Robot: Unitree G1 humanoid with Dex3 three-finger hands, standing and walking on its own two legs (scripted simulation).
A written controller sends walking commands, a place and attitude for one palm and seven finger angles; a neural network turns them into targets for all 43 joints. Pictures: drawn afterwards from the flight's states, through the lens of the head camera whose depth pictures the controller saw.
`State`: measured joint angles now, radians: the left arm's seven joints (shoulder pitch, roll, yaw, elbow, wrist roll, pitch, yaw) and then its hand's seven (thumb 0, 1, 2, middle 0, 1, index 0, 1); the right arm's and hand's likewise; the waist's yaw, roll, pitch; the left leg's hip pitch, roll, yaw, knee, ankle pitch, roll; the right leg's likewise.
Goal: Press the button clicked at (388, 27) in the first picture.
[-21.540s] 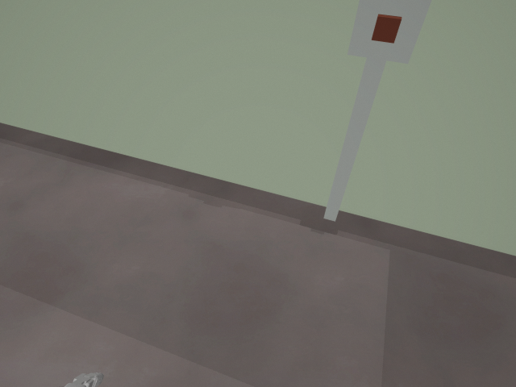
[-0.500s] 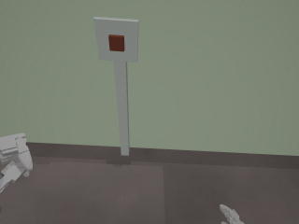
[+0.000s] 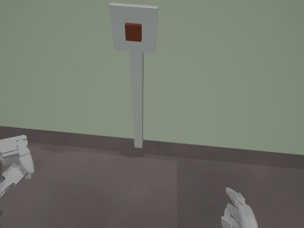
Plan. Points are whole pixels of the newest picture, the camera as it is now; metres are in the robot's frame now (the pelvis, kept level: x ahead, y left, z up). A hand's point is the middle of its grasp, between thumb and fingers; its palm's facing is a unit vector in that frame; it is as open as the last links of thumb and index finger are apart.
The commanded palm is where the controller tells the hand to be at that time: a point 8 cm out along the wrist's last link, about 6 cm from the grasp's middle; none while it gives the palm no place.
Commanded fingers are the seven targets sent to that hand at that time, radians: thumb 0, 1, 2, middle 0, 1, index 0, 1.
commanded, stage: stop stepping back and stand still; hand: left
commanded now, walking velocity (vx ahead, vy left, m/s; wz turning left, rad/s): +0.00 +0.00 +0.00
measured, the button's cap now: (133, 32) +0.78 +0.13 +0.15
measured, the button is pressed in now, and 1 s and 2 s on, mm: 0 0 0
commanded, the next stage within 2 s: let the arm hang, fingers relaxed in 0.52 s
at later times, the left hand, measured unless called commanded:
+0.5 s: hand (23, 163) +0.19 +0.26 +0.16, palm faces +0.35 -0.83 -0.44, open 3.1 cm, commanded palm +0.14 +0.30 +0.18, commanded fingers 0.00 0.90 0.90 -1.30 -1.50 -1.30 -1.50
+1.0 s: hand out of the picture +0.00 +0.20 -0.18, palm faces +0.04 -0.97 -0.23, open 3.7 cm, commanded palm none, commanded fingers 0.00 0.90 0.90 -0.57 -0.70 -0.57 -0.70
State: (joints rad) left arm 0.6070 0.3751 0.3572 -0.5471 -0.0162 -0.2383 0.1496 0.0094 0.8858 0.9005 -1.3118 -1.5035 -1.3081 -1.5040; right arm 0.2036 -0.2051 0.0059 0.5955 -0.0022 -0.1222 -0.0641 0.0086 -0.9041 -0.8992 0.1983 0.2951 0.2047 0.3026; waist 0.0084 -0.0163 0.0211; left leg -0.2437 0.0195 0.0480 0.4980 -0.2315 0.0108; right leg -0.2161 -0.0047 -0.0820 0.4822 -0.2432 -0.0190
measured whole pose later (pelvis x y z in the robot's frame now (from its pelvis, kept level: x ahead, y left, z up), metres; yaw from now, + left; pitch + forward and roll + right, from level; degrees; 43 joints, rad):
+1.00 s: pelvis -0.02 +0.00 +0.00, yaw +1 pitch -1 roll +0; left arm 0.29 0.21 0.02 0.99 0.01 0.03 0.03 0.01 0.90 0.90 -0.88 -1.09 -0.87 -1.11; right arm 0.28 -0.22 0.01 1.01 -0.03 0.04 -0.01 0.00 -0.91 -0.90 0.20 0.29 0.20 0.30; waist 0.00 -0.02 0.07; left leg -0.28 0.01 0.03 0.50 -0.20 0.01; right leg -0.24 -0.01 -0.10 0.49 -0.22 -0.02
